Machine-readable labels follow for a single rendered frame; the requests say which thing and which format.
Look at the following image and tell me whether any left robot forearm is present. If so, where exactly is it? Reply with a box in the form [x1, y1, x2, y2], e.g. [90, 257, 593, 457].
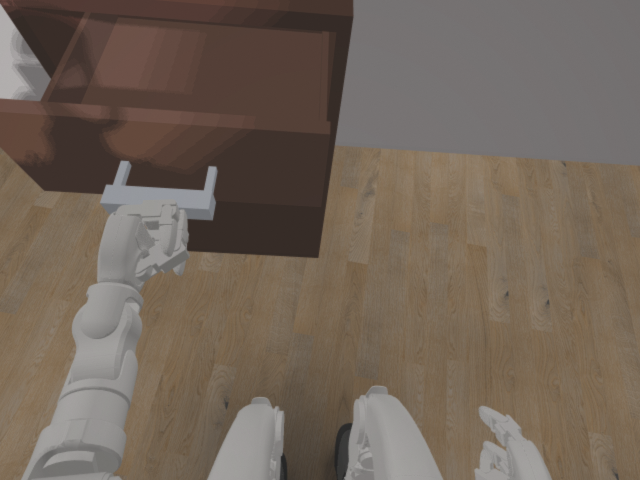
[21, 282, 144, 480]

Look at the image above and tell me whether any handle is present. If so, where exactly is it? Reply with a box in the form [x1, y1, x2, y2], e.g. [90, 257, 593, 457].
[100, 161, 218, 220]

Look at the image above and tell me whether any right robot hand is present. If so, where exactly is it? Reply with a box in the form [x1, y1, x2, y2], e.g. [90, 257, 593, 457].
[474, 406, 552, 480]

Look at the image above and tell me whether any left robot hand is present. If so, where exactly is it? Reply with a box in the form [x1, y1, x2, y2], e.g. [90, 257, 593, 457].
[97, 199, 190, 293]

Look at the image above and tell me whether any drawer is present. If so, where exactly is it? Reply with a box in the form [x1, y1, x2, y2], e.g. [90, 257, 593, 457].
[0, 12, 331, 207]

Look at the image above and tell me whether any left robot thigh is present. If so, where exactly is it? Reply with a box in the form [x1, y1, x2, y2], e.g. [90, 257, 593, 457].
[207, 404, 284, 480]

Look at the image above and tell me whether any cabinet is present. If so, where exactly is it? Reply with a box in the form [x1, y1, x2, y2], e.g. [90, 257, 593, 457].
[0, 0, 353, 258]

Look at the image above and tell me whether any robot right shin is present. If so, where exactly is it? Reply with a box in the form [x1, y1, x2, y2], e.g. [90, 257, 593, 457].
[344, 386, 388, 480]

